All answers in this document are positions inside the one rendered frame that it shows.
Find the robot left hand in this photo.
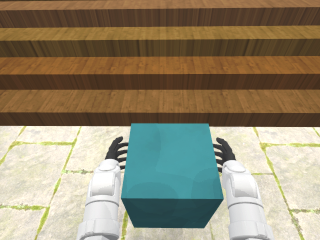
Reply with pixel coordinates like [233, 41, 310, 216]
[105, 136, 129, 170]

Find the robot right forearm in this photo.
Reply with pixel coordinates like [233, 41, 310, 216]
[222, 160, 275, 240]

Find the carton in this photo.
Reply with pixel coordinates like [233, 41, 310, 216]
[121, 123, 224, 229]

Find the robot right hand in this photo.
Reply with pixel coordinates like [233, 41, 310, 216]
[213, 137, 236, 173]

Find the robot left forearm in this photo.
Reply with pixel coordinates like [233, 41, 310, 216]
[76, 159, 121, 240]

